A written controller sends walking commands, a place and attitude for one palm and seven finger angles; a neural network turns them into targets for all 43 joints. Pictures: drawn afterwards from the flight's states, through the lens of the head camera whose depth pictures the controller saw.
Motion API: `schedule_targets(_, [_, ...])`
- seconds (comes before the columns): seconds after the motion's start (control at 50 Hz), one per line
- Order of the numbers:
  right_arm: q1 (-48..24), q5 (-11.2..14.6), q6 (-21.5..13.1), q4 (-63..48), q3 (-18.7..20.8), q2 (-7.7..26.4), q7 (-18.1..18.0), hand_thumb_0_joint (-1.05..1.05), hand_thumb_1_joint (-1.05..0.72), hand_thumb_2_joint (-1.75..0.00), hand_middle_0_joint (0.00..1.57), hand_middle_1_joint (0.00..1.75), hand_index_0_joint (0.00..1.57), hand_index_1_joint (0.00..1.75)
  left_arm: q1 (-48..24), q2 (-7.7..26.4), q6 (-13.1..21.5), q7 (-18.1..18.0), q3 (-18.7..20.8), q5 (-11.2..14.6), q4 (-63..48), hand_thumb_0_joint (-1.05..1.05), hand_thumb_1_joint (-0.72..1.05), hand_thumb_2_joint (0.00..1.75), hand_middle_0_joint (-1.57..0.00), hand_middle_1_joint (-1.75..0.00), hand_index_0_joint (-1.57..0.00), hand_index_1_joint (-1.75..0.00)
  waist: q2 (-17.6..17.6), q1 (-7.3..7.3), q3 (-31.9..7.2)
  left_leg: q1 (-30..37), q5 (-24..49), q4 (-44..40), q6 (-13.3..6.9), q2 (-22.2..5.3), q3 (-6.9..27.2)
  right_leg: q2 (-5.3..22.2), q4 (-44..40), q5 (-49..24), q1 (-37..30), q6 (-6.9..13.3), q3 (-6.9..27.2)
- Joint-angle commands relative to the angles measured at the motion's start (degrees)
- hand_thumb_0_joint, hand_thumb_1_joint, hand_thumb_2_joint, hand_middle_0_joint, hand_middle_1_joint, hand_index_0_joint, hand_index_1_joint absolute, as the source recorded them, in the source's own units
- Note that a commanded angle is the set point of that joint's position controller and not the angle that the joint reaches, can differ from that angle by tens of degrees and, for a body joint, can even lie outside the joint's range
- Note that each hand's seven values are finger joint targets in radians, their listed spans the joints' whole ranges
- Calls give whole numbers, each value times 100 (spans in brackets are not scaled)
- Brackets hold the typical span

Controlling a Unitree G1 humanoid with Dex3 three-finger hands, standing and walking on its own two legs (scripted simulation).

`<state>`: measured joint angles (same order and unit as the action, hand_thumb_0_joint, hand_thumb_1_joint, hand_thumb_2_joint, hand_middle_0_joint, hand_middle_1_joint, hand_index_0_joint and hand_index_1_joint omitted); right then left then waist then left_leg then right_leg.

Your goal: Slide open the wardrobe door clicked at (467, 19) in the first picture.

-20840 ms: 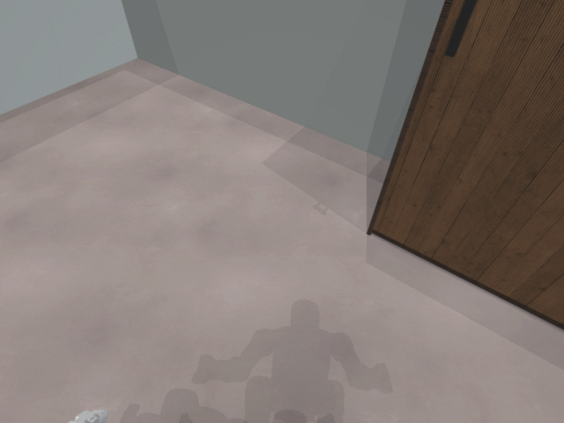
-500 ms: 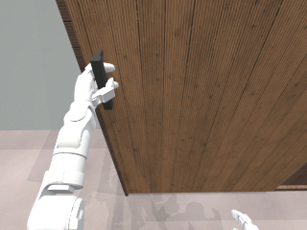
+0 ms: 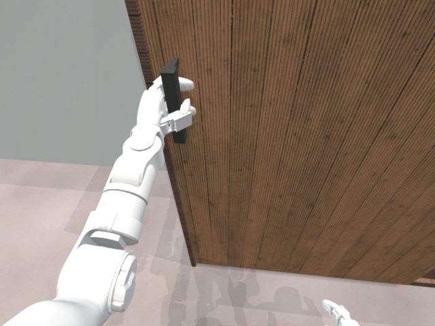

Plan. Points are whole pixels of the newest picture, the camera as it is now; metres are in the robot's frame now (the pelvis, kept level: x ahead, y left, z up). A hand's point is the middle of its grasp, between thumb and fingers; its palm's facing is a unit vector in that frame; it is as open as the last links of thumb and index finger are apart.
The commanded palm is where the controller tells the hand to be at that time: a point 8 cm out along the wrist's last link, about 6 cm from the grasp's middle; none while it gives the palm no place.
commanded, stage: tug the door sideways, standing still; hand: left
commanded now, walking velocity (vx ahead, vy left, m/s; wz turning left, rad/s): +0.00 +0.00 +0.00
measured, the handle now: (177, 102) +0.48 +0.11 +0.18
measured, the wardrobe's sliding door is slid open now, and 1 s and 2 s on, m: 0.00 0.00 0.16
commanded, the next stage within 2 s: step sideways, sliding the door along in 0.42 s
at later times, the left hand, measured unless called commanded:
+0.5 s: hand (186, 115) +0.43 +0.09 +0.18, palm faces +0.03 -1.00 -0.04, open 5.6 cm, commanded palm +0.41 +0.09 +0.18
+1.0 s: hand (190, 116) +0.44 +0.09 +0.18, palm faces +0.19 -0.98 -0.08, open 5.9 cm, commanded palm +0.41 +0.06 +0.18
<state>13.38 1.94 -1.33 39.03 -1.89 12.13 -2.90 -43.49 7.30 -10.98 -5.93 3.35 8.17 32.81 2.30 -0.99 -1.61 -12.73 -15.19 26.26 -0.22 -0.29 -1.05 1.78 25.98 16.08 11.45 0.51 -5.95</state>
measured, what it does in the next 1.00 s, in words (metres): shifts its weight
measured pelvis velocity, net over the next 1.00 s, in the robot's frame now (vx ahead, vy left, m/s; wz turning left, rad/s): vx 0.00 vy -0.07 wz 0.07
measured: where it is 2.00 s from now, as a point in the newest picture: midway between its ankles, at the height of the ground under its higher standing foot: outside the picture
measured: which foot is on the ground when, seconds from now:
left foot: down 0.00-1.00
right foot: down 0.00-1.00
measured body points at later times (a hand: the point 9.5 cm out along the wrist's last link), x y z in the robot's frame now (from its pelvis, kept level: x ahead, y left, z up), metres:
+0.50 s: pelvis -0.01 +0.01 +0.00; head +0.00 +0.00 +0.45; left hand +0.42 +0.14 +0.19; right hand +0.11 -0.23 -0.12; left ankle -0.02 +0.12 -0.74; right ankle -0.03 -0.11 -0.74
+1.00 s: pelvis +0.00 -0.07 -0.02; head +0.08 -0.07 +0.43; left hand +0.42 +0.14 +0.18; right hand +0.16 -0.29 -0.15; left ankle -0.02 +0.07 -0.73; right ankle -0.01 -0.14 -0.74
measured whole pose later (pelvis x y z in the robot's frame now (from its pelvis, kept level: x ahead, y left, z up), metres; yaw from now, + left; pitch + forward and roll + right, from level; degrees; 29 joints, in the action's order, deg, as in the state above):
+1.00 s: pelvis +0.00 -0.07 -0.02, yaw +4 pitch +0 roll +0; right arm 10.7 2.7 -2.5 41.2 0.4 13.3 -5.2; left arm -43.5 11.0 1.9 -8.7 2.0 6.7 23.7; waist 2.4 -3.4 9.7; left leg -18.1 -19.3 41.1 -0.9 -3.2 -2.0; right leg -0.2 37.2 20.8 15.2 3.9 -8.0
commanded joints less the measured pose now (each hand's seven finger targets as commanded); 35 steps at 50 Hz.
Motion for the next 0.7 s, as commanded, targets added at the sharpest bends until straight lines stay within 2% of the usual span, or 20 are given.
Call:
schedule_targets(0.0, [-188, -6, -352, -630, 243, 664, -18, 0, -90, -90, 20, 30, 20, 30, -3523, -987, 650, 380, -1189, -23, -1526, 0, 90, 90, -45, -140, -45, -140, -48, 602, -2022, 1650, 2618, 121, -67, -78, 333, -252, -33, -2289, 310, 127, 162])
schedule_targets(0.08, [-92, -14, -469, -525, 268, 680, 19, 0, -90, -90, 20, 30, 20, 30, -3670, -1076, 778, 333, -1265, -17, -1338, 0, 90, 90, -45, -140, -45, -140, -90, 628, -2079, 1660, 2498, 136, -40, -94, 397, -265, -12, -2083, 457, 122, 149])
schedule_targets(0.12, [-44, -14, -525, -455, 251, 693, 23, 0, -90, -90, 20, 30, 20, 30, -3614, -1128, 785, 356, -1273, 10, -1066, 0, 90, 90, -45, -140, -45, -140, -286, 634, -1916, 1493, 2299, 112, -46, -79, 396, -279, -15, -2000, 485, 123, 131])
schedule_targets(0.14, [-32, -17, -530, -449, 281, 739, 18, 0, -90, -90, 20, 30, 20, 30, -3575, -1020, 832, 358, -1238, 5, -1066, 0, 90, 90, -45, -140, -45, -140, -416, 632, -1927, 1466, 2256, 81, -57, -92, 404, -270, -36, -1963, 409, 114, 127])
schedule_targets(0.2, [-6, -11, -624, -398, 261, 702, 33, 0, -90, -90, 20, 30, 20, 30, -3830, -1119, 893, 346, -1277, 25, -1077, 0, 90, 90, -45, -140, -45, -140, -160, 647, -1943, 1482, 2143, 94, -30, -66, 408, -270, -5, -1870, 534, 128, 136])
schedule_targets(0.24, [39, -14, -658, -351, 287, 740, 35, 0, -90, -90, 20, 30, 20, 30, -3818, -1002, 958, 323, -1229, -5, -1037, 0, 90, 90, -45, -140, -45, -140, -167, 628, -2023, 1524, 2279, 110, -7, -96, 450, -263, 15, -1858, 527, 130, 132])
schedule_targets(0.32, [74, -9, -744, -326, 259, 715, 65, 0, -90, -90, 20, 30, 20, 30, -3908, -1141, 991, 333, -1262, 52, -891, 0, 90, 90, -45, -140, -45, -140, -184, 644, -1951, 1453, 2177, 117, 6, -83, 438, -276, 49, -1813, 629, 129, 130])
schedule_targets(0.34, [73, -18, -744, -318, 280, 750, 62, 0, -90, -90, 20, 30, 20, 30, -3868, -1027, 1025, 327, -1203, 31, -870, 0, 90, 90, -45, -140, -45, -140, -248, 618, -1982, 1413, 2173, 121, -6, -87, 429, -268, 35, -1818, 551, 128, 135])
schedule_targets(0.4, [65, -3, -788, -306, 255, 707, 69, 0, -90, -90, 20, 30, 20, 30, -3985, -1165, 1046, 333, -1263, 73, -786, 0, 90, 90, -45, -140, -45, -140, -217, 671, -1870, 1370, 2008, 131, -9, -74, 416, -275, 55, -1757, 669, 124, 139])
schedule_targets(0.44, [75, -7, -797, -298, 277, 749, 72, 0, -90, -90, 20, 30, 20, 30, -3969, -1044, 1087, 323, -1209, 52, -786, 0, 90, 90, -45, -140, -45, -140, -248, 640, -1964, 1377, 2060, 138, -8, -84, 431, -264, 60, -1764, 600, 130, 147])
schedule_targets(0.48, [50, 8, -815, -305, 269, 713, 84, 0, -90, -90, 20, 30, 20, 30, -4107, -1153, 1120, 311, -1277, 53, -869, 0, 90, 90, -45, -140, -45, -140, -91, 659, -2009, 1460, 2193, 183, 5, -87, 433, -267, 101, -1812, 694, 130, 156])
schedule_targets(0.5, [93, 3, -829, -280, 279, 737, 71, 0, -90, -90, 20, 30, 20, 30, -4437, -874, 1164, 291, -1100, 36, -1058, 0, 90, 90, -45, -140, -45, -140, 13, 695, -2199, 1588, 2240, 198, 26, -83, 448, -267, 99, -1830, 711, 130, 167])
schedule_targets(0.52, [-15, -14, -701, -276, 353, 1076, -113, 0, -90, -90, 20, 30, 20, 30, -3781, 1981, 1590, 111, 520, -379, -776, 0, 90, 90, -45, -140, -45, -140, -43, 305, -1766, 818, 1961, 193, -295, -571, 438, 22, 138, -1129, 595, -57, 383])
schedule_targets(0.54, [-12, -33, -597, -266, 308, 979, -152, 0, -90, -90, 20, 30, 20, 30, -3576, 1671, 1768, 134, 239, -428, -608, 0, 90, 90, -45, -140, -45, -140, -198, 324, -1552, 549, 1584, 36, -303, -542, 440, 49, 108, -1038, 354, -59, 380])
schedule_targets(0.56, [-165, -9, -598, -396, 298, 858, -163, 0, -90, -90, 20, 30, 20, 30, -3467, 635, 1897, 270, -456, -339, -836, 0, 90, 90, -45, -140, -45, -140, -77, 417, -1564, 668, 1470, -22, -296, -704, 531, 30, 358, -1000, 406, -85, 290])
schedule_targets(0.6, [-278, -6, -569, -564, 334, 831, -237, 0, -90, -90, 20, 30, 20, 30, -3476, 456, 2023, 346, -635, -230, -1211, 0, 90, 90, -45, -140, -45, -140, 450, 462, -1710, 1131, 1378, -111, -570, -1278, 1049, -106, 1223, -472, 824, -96, 274])
schedule_targets(0.62, [-336, -28, -550, -599, 354, 796, -257, 0, -90, -90, 20, 30, 20, 30, -3545, 468, 2034, 344, -639, -177, -1370, 0, 90, 90, -45, -140, -45, -140, 653, 473, -1734, 1416, 1477, -207, -817, -1653, 1480, -160, 1753, 180, 1187, -87, 361])
schedule_targets(0.64, [-359, -44, -520, -643, 364, 787, -266, 0, -90, -90, 20, 30, 20, 30, -3571, 509, 2017, 339, -638, -138, -1432, 0, 90, 90, -45, -140, -45, -140, 634, 465, -1676, 1626, 1602, -311, -1050, -1946, 1972, -198, 2246, 818, 1567, -60, 484])
schedule_targets(0.66, [-405, -71, -483, -630, 374, 778, -244, 0, -90, -90, 20, 30, 20, 30, -3589, 612, 1982, 315, -556, -126, -1540, 0, 90, 90, -45, -140, -45, -140, 516, 443, -1556, 1737, 1716, -393, -1204, -2160, 2152, -163, 2564, 1280, 1841, -44, 644])
schedule_targets(0.68, [-471, -47, -447, -659, 361, 720, -220, 0, -90, -90, 20, 30, 20, 30, -3583, 432, 1962, 304, -679, -108, -1697, 0, 90, 90, -45, -140, -45, -140, 502, 430, -1456, 1839, 1801, -306, -1267, -2233, 2036, -96, 2581, 1363, 1947, -15, 740])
